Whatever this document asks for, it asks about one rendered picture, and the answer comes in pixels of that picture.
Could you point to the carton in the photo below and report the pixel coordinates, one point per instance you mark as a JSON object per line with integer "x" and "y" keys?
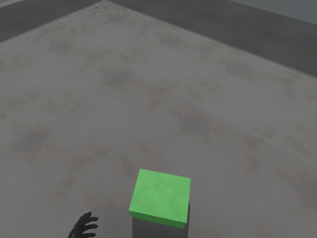
{"x": 161, "y": 198}

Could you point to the left robot hand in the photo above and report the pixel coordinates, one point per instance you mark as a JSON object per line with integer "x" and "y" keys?
{"x": 80, "y": 226}

